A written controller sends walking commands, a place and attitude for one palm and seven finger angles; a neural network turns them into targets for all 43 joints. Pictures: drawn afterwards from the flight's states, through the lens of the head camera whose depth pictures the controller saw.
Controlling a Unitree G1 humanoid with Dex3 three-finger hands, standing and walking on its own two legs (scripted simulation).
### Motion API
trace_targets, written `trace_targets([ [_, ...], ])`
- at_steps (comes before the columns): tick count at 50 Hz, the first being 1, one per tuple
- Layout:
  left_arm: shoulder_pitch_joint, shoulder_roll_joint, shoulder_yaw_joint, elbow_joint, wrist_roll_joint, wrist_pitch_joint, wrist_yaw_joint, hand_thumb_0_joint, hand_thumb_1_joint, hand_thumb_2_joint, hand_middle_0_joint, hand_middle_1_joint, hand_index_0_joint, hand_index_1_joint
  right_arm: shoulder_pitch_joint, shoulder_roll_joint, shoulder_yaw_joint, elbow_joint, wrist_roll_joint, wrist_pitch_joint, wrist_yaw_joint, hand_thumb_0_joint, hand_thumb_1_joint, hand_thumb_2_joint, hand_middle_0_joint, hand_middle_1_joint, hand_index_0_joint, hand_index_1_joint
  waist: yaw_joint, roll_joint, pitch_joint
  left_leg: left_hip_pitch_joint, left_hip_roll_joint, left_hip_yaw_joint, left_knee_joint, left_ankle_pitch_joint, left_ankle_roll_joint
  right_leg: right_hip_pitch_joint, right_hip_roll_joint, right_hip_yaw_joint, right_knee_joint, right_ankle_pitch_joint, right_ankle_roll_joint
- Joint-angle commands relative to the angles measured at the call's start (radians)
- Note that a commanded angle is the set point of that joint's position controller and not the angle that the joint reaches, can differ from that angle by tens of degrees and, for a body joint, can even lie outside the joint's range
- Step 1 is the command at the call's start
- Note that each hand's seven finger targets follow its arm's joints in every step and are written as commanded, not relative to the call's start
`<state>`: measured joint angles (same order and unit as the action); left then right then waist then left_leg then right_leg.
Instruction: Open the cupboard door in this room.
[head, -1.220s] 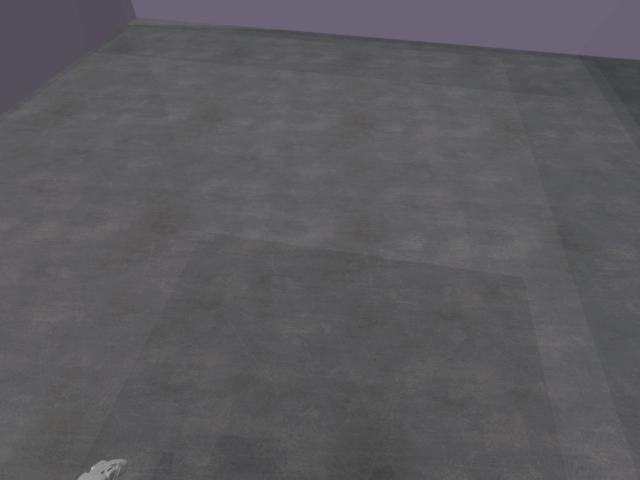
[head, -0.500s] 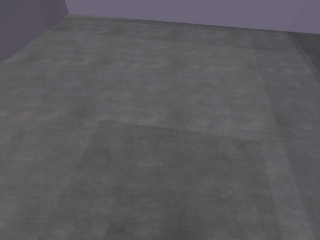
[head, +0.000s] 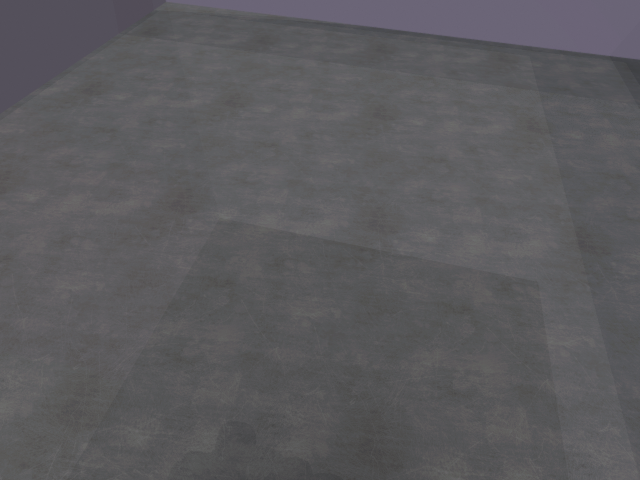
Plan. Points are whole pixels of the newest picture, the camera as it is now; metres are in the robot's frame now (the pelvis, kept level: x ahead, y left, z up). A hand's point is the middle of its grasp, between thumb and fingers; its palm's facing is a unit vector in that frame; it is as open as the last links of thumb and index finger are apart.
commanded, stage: turn or walk to find it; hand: left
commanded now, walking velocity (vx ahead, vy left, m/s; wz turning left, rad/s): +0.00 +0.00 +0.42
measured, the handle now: out of the picture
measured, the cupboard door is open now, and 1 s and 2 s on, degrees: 0 0 0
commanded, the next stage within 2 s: stand and wait in 2.00 s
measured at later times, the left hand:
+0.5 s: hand out of the picture -0.02 +0.18 -0.15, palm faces +0.23 -0.93 -0.30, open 7.4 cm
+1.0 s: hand out of the picture -0.11 +0.21 -0.16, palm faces +0.46 -0.85 -0.26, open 7.4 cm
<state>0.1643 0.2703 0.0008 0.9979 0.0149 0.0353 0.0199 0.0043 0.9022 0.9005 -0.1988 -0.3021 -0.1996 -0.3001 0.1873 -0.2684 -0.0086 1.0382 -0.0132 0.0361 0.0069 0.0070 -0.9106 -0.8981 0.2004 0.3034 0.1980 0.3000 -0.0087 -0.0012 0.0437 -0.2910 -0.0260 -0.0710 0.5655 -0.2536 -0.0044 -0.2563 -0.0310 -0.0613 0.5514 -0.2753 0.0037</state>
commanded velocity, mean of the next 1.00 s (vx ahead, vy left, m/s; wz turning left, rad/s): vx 0.00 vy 0.00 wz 0.42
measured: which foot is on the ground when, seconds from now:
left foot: down 0.00-0.32, up 0.34-0.72, down 0.74-1.00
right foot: down 0.00-0.06, up 0.08-0.30, down 0.32-0.74, up 0.76-1.00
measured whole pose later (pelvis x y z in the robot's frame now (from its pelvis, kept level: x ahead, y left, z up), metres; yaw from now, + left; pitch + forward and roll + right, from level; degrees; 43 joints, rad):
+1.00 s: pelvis -0.06 -0.01 +0.01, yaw +25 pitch -1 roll +0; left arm 0.23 0.25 0.06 0.95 0.01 0.06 0.02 0.01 0.91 0.90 -0.20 -0.30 -0.20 -0.30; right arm 0.15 -0.18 -0.03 0.94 -0.02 0.03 0.00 0.01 -0.91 -0.90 0.20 0.30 0.20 0.30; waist 0.01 -0.02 0.07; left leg -0.22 -0.02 -0.01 0.49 -0.24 0.03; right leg -0.41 -0.07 -0.04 0.93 -0.45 0.07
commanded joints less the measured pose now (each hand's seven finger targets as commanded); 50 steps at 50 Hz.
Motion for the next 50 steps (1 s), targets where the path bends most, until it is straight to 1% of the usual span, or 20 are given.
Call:
trace_targets([
  [1, -0.027, 0.167, 0.051, -0.107, 0.005, -0.005, 0.013, 0.0, 0.9, 0.9, -0.2, -0.3, -0.2, -0.3, 0.057, -0.135, -0.048, -0.084, -0.006, -0.01, -0.004, 0.0, -0.9, -0.9, 0.2, 0.3, 0.2, 0.3, -0.02, -0.008, -0.041, -0.03, 0.107, -0.1, -0.039, 0.093, 0.04, -0.075, -0.158, 0.074, -0.044, -0.044, -0.037],
  [3, -0.016, 0.111, 0.05, -0.127, -0.001, -0.002, 0.013, 0.0, 0.9, 0.9, -0.2, -0.3, -0.2, -0.3, 0.068, -0.185, -0.061, -0.107, -0.013, -0.019, -0.008, 0.0, -0.9, -0.9, 0.2, 0.3, 0.2, 0.3, -0.02, 0.206, -0.032, -0.061, 0.237, -0.388, -0.248, 0.107, 0.129, -0.1, 0.0, -0.019, 0.198, -0.14, 0.027],
  [4, -0.008, 0.105, 0.05, -0.136, 0.0, -0.005, 0.015, 0.0, 0.9, 0.9, -0.2, -0.3, -0.2, -0.3, 0.072, -0.195, -0.07, -0.117, -0.008, -0.024, -0.013, 0.0, -0.9, -0.9, 0.2, 0.3, 0.2, 0.3, -0.017, 0.24, -0.042, -0.027, 0.282, -0.466, -0.288, 0.191, 0.19, -0.141, 0.012, 0.023, 0.334, -0.242, 0.027],
  [6, 0.013, 0.089, 0.055, -0.134, -0.002, -0.01, 0.015, 0.0, 0.9, 0.9, -0.2, -0.3, -0.2, -0.3, 0.064, -0.184, -0.075, -0.124, -0.009, -0.025, -0.025, 0.0, -0.9, -0.9, 0.2, 0.3, 0.2, 0.3, -0.005, 0.192, -0.09, 0.06, 0.27, -0.433, -0.238, 0.311, 0.221, -0.194, 0.002, 0.087, 0.431, -0.265, 0.023],
  [11, 0.043, 0.034, 0.052, -0.138, -0.015, -0.018, 0.012, 0.0, 0.9, 0.9, -0.2, -0.3, -0.2, -0.3, 0.084, -0.158, -0.088, -0.133, -0.011, -0.016, -0.032, 0.0, -0.9, -0.9, 0.2, 0.3, 0.2, 0.3, -0.012, 0.157, -0.155, 0.153, 0.209, -0.378, -0.162, 0.459, 0.199, -0.125, 0.034, 0.07, 0.216, -0.228, 0.036],
  [14, 0.133, 0.046, 0.059, -0.117, -0.013, -0.025, 0.015, 0.0, 0.9, 0.9, -0.2, -0.3, -0.2, -0.3, 0.051, -0.143, -0.094, -0.149, -0.003, -0.007, -0.023, 0.0, -0.9, -0.9, 0.2, 0.3, 0.2, 0.3, 0.027, 0.112, -0.153, 0.016, 0.13, -0.321, -0.105, 0.308, 0.119, 0.099, 0.042, 0.042, -0.1, -0.013, 0.037],
  [15, 0.166, 0.088, 0.071, -0.112, -0.004, -0.029, 0.021, 0.0, 0.9, 0.9, -0.2, -0.3, -0.2, -0.3, 0.046, -0.101, -0.092, -0.164, 0.006, -0.005, -0.018, 0.0, -0.9, -0.9, 0.2, 0.3, 0.2, 0.3, 0.037, 0.021, -0.142, -0.145, 0.074, -0.259, -0.022, 0.124, 0.066, 0.24, -0.063, 0.126, -0.201, 0.011, 0.01],
  [16, 0.164, 0.179, 0.091, -0.12, 0.012, -0.035, 0.027, 0.0, 0.9, 0.9, -0.2, -0.3, -0.2, -0.3, 0.043, -0.04, -0.083, -0.19, 0.007, -0.005, -0.013, 0.0, -0.9, -0.9, 0.2, 0.3, 0.2, 0.3, 0.041, -0.25, -0.083, -0.345, -0.06, -0.048, 0.203, -0.154, -0.013, 0.273, -0.333, 0.417, -0.29, -0.008, -0.091],
  [17, 0.133, 0.189, 0.085, -0.144, 0.007, -0.034, 0.026, 0.0, 0.9, 0.9, -0.2, -0.3, -0.2, -0.3, 0.003, -0.08, -0.096, -0.196, -0.008, 0.001, -0.011, 0.0, -0.9, -0.9, 0.2, 0.3, 0.2, 0.3, 0.052, -0.216, -0.043, -0.322, -0.033, -0.029, 0.4, -0.267, -0.02, 0.094, -0.436, 0.443, -0.314, 0.019, -0.161],
  [20, 0.024, 0.113, 0.067, -0.157, 0.009, -0.041, 0.025, 0.0, 0.9, 0.9, -0.2, -0.3, -0.2, -0.3, 0.031, -0.055, -0.097, -0.141, -0.007, 0.019, 0.006, 0.0, -0.9, -0.9, 0.2, 0.3, 0.2, 0.3, -0.02, -0.131, 0.045, -0.277, 0.023, -0.005, 0.628, -0.14, -0.027, -0.028, -0.289, 0.236, -0.267, 0.147, -0.142],
  [22, 0.049, 0.097, 0.063, -0.153, 0.009, -0.047, 0.022, 0.0, 0.9, 0.9, -0.2, -0.3, -0.2, -0.3, 0.045, -0.046, -0.091, -0.128, -0.006, 0.02, 0.007, 0.0, -0.9, -0.9, 0.2, 0.3, 0.2, 0.3, -0.015, -0.156, 0.029, -0.282, 0.029, 0.034, 0.643, -0.1, -0.044, 0.026, -0.257, 0.148, -0.235, 0.246, -0.135],
  [28, 0.185, 0.132, 0.071, -0.104, 0.017, -0.045, 0.022, 0.0, 0.9, 0.9, -0.2, -0.3, -0.2, -0.3, -0.082, -0.033, -0.069, -0.152, 0.001, 0.018, 0.006, 0.0, -0.9, -0.9, 0.2, 0.3, 0.2, 0.3, 0.048, -0.162, -0.003, -0.226, 0.04, 0.095, 0.412, -0.185, -0.056, 0.152, -0.292, 0.113, -0.173, 0.496, -0.163],
  [33, 0.184, 0.167, 0.088, -0.089, 0.02, -0.036, 0.021, 0.0, 0.9, 0.9, -0.2, -0.3, -0.2, -0.3, -0.068, -0.03, -0.057, -0.151, 0.009, -0.001, 0.003, 0.0, -0.9, -0.9, 0.2, 0.3, 0.2, 0.3, 0.042, -0.198, -0.071, -0.058, 0.024, 0.16, 0.099, -0.155, -0.032, 0.18, -0.296, 0.062, -0.069, 0.62, -0.131],
  [35, 0.151, 0.158, 0.088, -0.089, 0.007, -0.03, 0.018, 0.0, 0.9, 0.9, -0.2, -0.3, -0.2, -0.3, 0.013, -0.066, -0.063, -0.131, 0.005, -0.013, 0.002, 0.0, -0.9, -0.9, 0.2, 0.3, 0.2, 0.3, -0.008, -0.139, -0.109, 0.138, 0.043, 0.153, -0.147, 0.067, -0.013, 0.09, -0.262, -0.013, 0.06, 0.521, -0.055],
  [36, 0.166, 0.112, 0.083, -0.11, 0.0, -0.023, 0.012, 0.0, 0.9, 0.9, -0.2, -0.3, -0.2, -0.3, 0.046, -0.151, -0.081, -0.13, -0.005, -0.025, -0.001, 0.0, -0.9, -0.9, 0.2, 0.3, 0.2, 0.3, -0.022, 0.081, -0.15, 0.316, 0.219, -0.053, -0.194, 0.318, 0.054, -0.108, -0.173, -0.082, 0.234, 0.223, 0.013],
  [37, 0.143, 0.051, 0.064, -0.148, 0.002, -0.019, 0.007, 0.0, 0.9, 0.9, -0.2, -0.3, -0.2, -0.3, 0.089, -0.229, -0.097, -0.124, 0.0, -0.021, -0.004, 0.0, -0.9, -0.9, 0.2, 0.3, 0.2, 0.3, -0.034, 0.301, -0.138, 0.354, 0.43, -0.277, -0.195, 0.726, 0.185, -0.294, -0.073, -0.08, 0.42, -0.366, 0.066],
  [38, 0.077, 0.063, 0.061, -0.155, 0.007, -0.005, 0.015, 0.0, 0.9, 0.9, -0.2, -0.3, -0.2, -0.3, 0.129, -0.216, -0.1, -0.104, 0.001, -0.021, -0.015, 0.0, -0.9, -0.9, 0.2, 0.3, 0.2, 0.3, -0.064, 0.207, -0.142, 0.309, 0.43, -0.256, -0.183, 0.749, 0.232, -0.292, -0.073, 0.01, 0.519, -0.374, 0.06],
  [39, 0.049, 0.057, 0.064, -0.145, 0.002, -0.001, 0.016, 0.0, 0.9, 0.9, -0.2, -0.3, -0.2, -0.3, 0.097, -0.202, -0.095, -0.106, -0.002, -0.022, -0.026, 0.0, -0.9, -0.9, 0.2, 0.3, 0.2, 0.3, -0.05, 0.236, -0.125, 0.261, 0.392, -0.24, -0.181, 0.663, 0.231, -0.309, -0.079, 0.044, 0.566, -0.337, 0.063],
  [43, 0.088, 0.051, 0.072, -0.107, 0.001, 0.0, -0.004, 0.0, 0.9, 0.9, -0.2, -0.3, -0.2, -0.3, -0.023, -0.137, -0.075, -0.147, -0.004, -0.028, -0.027, 0.0, -0.9, -0.9, 0.2, 0.3, 0.2, 0.3, 0.003, 0.153, -0.059, 0.157, 0.255, -0.103, -0.209, 0.478, 0.17, -0.245, -0.068, 0.029, 0.522, -0.167, 0.072],
  [50, 0.058, 0.027, 0.07, -0.136, -0.004, -0.002, 0.0, 0.0, 0.9, 0.9, -0.2, -0.3, -0.2, -0.3, 0.001, -0.145, -0.088, -0.152, -0.012, -0.017, -0.022, 0.0, -0.9, -0.9, 0.2, 0.3, 0.2, 0.3, -0.01, 0.143, -0.048, 0.102, 0.254, -0.201, -0.223, 0.345, 0.185, -0.133, -0.027, 0.021, 0.265, -0.17, 0.066],
])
